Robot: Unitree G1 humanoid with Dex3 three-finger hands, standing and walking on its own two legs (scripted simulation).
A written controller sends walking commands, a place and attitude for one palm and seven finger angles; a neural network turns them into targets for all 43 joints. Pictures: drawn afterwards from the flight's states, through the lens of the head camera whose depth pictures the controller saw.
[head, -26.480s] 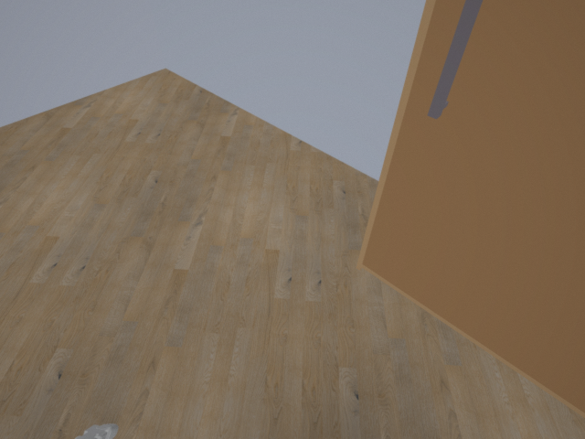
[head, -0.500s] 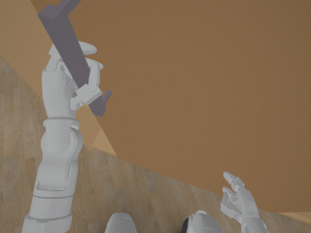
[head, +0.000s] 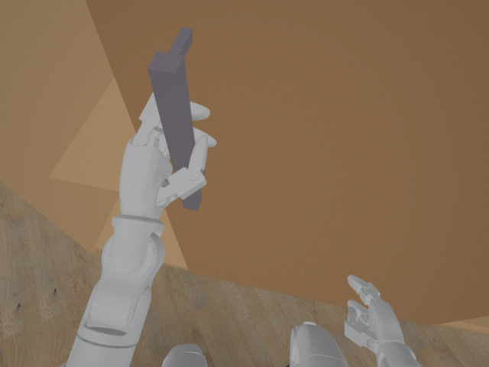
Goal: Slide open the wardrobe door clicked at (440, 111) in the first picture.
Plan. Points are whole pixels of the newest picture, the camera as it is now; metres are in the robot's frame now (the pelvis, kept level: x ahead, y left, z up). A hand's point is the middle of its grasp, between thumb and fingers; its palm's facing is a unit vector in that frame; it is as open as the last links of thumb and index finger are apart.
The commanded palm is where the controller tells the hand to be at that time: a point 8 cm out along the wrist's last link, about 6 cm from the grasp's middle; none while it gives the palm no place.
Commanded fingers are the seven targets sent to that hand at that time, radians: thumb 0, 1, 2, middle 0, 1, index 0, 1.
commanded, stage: step sideways, sliding the door along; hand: left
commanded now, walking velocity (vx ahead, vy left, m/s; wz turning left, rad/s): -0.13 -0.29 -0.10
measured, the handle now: (189, 139) +0.36 +0.14 +0.16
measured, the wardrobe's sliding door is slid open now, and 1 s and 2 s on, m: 0.40 0.50 0.50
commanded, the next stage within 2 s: stop walking and hold the door there in 0.52 s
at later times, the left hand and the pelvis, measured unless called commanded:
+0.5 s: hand (291, 188) +0.31 +0.01 +0.16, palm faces +0.24 -0.97 -0.07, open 6.4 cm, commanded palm +0.27 -0.01 +0.14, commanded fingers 0.00 0.90 0.90 -0.45 -1.40 -0.45 -1.40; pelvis -0.05 -0.16 -0.02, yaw -1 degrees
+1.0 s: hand (285, 186) +0.31 +0.01 +0.16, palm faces +0.47 -0.82 -0.32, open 6.5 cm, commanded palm +0.27 +0.04 +0.13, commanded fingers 0.00 0.90 0.90 -0.45 -1.40 -0.45 -1.40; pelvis -0.06 -0.27 -0.01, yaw -5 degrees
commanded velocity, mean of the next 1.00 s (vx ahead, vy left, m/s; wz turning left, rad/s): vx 0.04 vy -0.09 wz -0.01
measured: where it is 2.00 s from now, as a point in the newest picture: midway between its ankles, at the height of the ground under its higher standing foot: outside the picture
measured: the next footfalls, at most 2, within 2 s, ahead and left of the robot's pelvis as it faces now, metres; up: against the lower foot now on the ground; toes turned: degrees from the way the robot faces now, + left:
right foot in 0.20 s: +0.02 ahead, -0.24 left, +0.00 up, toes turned -7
left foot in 0.50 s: +0.00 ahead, -0.07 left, +0.00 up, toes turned +7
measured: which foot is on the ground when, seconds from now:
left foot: down 0.00-0.20, up 0.22-0.48, down 0.50-0.90, up 0.92-1.00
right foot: up 0.00-0.18, down 0.20-0.48, up 0.50-0.88, down 0.90-1.00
